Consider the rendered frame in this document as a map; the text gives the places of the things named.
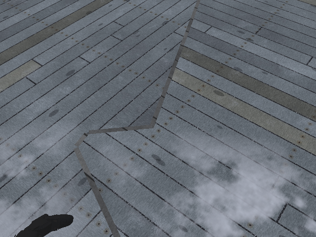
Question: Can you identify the robot left hand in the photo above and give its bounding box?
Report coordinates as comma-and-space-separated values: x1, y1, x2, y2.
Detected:
14, 213, 74, 237

